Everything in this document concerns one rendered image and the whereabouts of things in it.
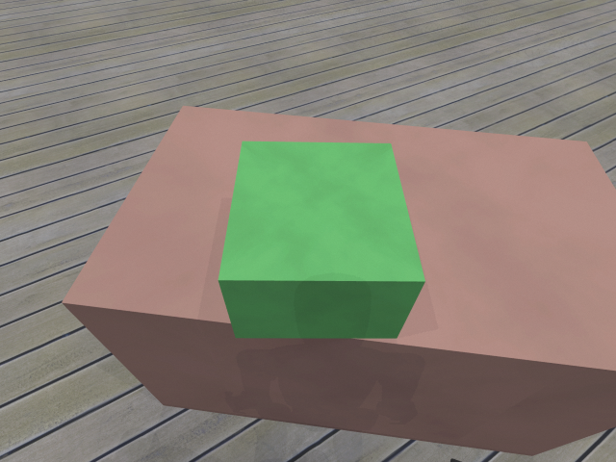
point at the carton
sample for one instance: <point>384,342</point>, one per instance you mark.
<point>319,243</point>

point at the pedestal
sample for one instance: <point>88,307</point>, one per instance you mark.
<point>510,345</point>

